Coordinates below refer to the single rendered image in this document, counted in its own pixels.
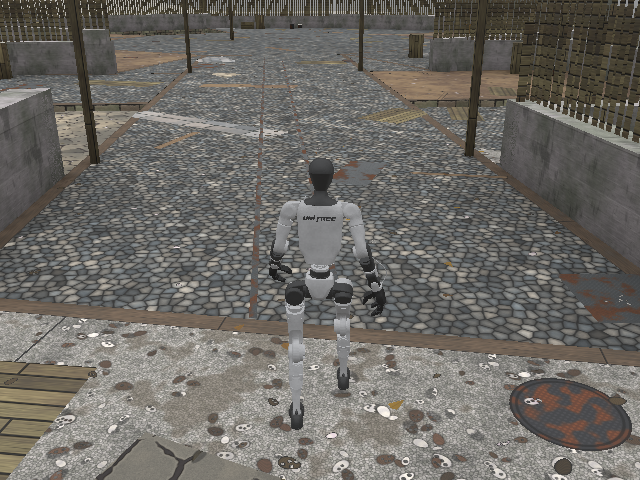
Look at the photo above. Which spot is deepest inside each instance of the right robot upper arm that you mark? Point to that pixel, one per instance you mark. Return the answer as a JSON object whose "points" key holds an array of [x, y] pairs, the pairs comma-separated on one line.
{"points": [[352, 212]]}

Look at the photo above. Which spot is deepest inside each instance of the left robot hand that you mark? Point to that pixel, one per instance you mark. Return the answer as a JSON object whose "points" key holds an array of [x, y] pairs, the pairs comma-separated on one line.
{"points": [[275, 276]]}

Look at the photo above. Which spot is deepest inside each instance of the robot right forearm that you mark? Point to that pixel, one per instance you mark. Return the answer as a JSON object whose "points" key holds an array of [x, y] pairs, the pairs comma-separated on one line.
{"points": [[370, 271]]}

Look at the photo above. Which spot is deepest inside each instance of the robot left forearm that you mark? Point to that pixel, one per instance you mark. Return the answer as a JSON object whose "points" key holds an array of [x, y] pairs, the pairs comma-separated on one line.
{"points": [[275, 258]]}

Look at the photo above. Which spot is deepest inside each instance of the left robot upper arm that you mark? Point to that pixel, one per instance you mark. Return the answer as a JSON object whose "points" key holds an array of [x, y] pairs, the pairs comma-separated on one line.
{"points": [[288, 211]]}

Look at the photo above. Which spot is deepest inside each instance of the left robot foot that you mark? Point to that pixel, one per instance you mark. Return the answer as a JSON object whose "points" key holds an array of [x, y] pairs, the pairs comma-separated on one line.
{"points": [[296, 420]]}

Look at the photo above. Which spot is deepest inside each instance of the right robot hand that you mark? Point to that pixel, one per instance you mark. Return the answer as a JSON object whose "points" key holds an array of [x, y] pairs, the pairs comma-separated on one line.
{"points": [[380, 300]]}

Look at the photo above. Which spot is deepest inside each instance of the humanoid robot head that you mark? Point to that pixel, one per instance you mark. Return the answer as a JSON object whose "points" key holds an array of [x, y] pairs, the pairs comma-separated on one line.
{"points": [[321, 172]]}

